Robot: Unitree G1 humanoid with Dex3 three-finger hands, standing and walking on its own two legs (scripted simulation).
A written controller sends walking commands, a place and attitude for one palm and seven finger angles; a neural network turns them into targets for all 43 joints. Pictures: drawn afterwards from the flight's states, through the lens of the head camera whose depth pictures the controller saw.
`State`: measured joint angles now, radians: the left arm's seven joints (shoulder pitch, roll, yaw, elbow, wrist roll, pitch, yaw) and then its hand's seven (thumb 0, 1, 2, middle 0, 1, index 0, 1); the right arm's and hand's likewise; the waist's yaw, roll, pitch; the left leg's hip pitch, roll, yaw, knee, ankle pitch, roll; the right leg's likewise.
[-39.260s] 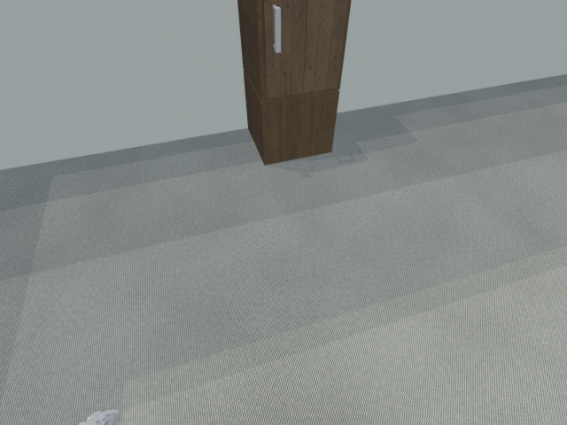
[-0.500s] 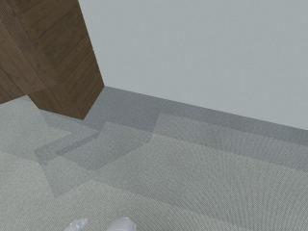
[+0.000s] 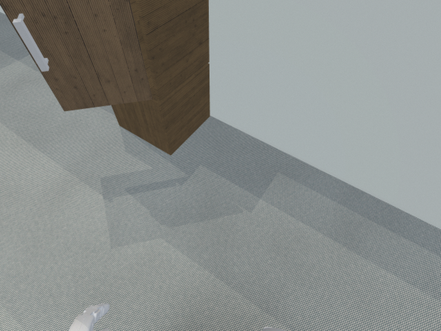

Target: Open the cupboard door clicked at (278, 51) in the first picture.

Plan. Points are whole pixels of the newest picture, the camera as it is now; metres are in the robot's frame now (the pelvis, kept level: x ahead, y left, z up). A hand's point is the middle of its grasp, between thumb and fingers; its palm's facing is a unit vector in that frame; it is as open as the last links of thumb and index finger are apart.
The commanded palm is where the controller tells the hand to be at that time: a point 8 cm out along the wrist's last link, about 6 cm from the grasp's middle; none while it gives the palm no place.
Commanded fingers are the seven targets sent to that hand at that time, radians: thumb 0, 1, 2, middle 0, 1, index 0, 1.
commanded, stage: turn to face it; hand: left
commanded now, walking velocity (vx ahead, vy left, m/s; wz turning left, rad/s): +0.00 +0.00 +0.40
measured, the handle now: (33, 43) +0.92 +0.67 -0.03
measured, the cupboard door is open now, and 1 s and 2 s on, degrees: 47 47 47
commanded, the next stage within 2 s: take the last steps up to it in 0.26 s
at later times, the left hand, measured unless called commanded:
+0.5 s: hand out of the picture -0.01 +0.20 -0.19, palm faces +0.26 -0.94 -0.21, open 7.3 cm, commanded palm none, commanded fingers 0.00 0.90 0.90 -0.20 -0.30 -0.20 -0.30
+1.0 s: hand out of the picture +0.09 +0.20 -0.15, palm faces +0.37 -0.90 -0.22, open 7.3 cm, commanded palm none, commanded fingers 0.00 0.90 0.90 -0.20 -0.30 -0.20 -0.30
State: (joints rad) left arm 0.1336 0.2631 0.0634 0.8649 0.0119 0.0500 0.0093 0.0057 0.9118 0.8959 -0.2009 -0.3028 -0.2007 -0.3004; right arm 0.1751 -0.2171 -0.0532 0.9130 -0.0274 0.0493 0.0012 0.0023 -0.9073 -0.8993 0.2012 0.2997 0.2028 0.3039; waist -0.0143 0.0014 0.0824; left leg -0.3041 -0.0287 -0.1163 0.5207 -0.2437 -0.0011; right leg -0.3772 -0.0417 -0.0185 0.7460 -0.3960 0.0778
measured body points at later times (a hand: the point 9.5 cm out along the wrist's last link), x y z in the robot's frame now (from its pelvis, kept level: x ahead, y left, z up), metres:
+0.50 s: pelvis +0.02 +0.00 -0.01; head +0.05 +0.04 +0.44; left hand -0.03 +0.25 -0.17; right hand +0.17 -0.22 -0.14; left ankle -0.01 +0.10 -0.74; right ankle +0.00 -0.13 -0.70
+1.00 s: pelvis +0.11 +0.01 +0.01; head +0.13 +0.00 +0.46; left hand +0.07 +0.25 -0.13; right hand +0.20 -0.22 -0.15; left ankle +0.06 +0.15 -0.65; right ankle +0.14 -0.10 -0.74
